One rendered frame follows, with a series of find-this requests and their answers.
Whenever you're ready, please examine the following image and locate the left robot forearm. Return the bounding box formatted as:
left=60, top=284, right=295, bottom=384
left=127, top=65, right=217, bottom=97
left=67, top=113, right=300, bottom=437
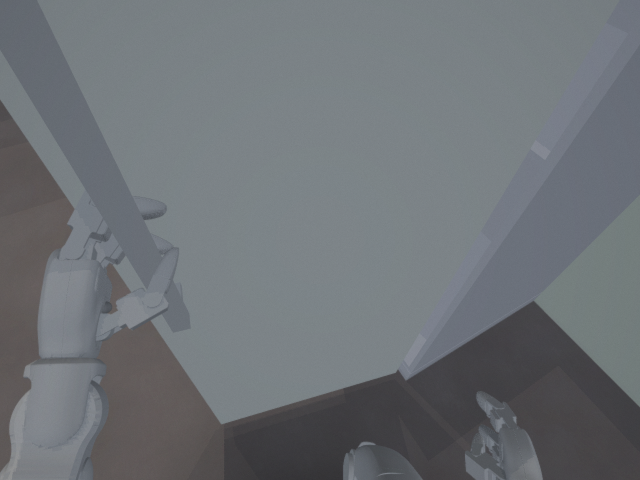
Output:
left=0, top=358, right=109, bottom=480

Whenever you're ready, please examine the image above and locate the robot left hand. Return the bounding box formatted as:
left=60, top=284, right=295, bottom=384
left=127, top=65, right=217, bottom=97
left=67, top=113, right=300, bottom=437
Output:
left=38, top=189, right=179, bottom=359

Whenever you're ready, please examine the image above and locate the fridge door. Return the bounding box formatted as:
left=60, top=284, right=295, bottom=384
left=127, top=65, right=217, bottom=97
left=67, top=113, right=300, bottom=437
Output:
left=0, top=0, right=619, bottom=424

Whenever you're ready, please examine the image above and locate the robot right thigh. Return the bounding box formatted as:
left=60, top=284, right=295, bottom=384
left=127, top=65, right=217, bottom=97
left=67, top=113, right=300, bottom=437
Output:
left=343, top=445, right=423, bottom=480

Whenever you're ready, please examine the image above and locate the robot right hand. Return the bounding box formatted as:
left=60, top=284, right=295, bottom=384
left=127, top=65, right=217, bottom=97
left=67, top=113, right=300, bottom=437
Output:
left=465, top=391, right=543, bottom=480

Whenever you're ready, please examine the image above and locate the handle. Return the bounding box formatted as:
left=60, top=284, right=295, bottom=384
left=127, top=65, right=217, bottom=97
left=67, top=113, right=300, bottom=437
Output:
left=0, top=0, right=191, bottom=333

